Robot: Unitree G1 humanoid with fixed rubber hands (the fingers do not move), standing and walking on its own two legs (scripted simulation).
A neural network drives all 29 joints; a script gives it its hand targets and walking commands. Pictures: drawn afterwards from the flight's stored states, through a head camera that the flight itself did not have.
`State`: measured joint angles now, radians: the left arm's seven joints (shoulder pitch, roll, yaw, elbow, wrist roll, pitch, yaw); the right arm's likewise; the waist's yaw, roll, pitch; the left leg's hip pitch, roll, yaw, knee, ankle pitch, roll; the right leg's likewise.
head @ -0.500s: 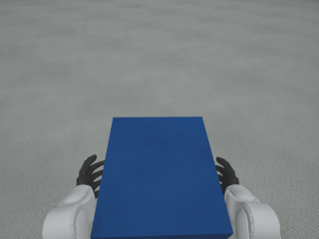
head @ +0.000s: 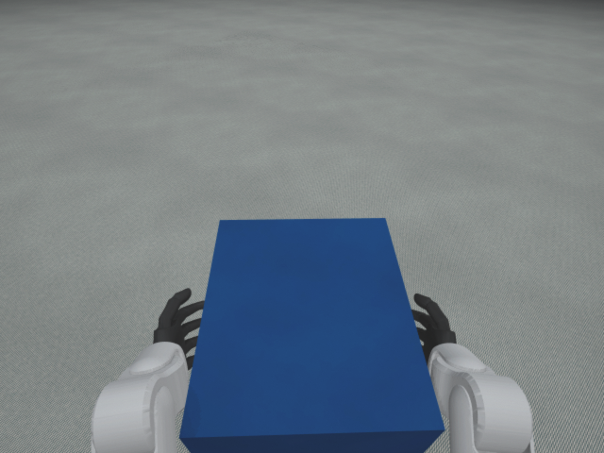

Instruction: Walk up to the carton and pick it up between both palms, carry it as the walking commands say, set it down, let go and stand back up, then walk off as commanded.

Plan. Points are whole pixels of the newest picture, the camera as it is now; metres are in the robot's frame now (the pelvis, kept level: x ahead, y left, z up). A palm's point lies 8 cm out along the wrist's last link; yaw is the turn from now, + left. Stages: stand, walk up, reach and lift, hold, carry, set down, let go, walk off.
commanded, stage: carry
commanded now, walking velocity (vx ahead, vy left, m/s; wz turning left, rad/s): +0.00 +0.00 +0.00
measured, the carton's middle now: (304, 359) +0.26 +0.01 +0.02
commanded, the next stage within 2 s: none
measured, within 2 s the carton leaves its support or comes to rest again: neither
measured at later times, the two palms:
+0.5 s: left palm (131, 401) +0.18 +0.20 +0.08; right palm (422, 418) +0.17 -0.11 +0.07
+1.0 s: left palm (134, 410) +0.18 +0.20 +0.07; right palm (416, 424) +0.17 -0.11 +0.05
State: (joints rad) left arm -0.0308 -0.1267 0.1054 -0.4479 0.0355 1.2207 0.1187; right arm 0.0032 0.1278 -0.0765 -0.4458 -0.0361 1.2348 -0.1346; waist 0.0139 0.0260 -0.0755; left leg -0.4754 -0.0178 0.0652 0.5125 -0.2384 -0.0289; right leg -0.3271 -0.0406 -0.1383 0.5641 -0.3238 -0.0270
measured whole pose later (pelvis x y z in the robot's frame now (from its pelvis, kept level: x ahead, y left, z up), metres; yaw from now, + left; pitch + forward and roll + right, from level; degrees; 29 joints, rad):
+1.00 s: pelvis -0.08 +0.04 +0.00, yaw -1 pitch +2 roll +1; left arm -0.08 -0.13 0.14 -0.22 0.05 0.99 0.09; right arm -0.05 0.13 -0.10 -0.22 -0.06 1.02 -0.11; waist 0.01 0.00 -0.08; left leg -0.34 -0.03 0.08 0.56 -0.26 0.05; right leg -0.44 -0.06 -0.16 0.53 -0.13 -0.06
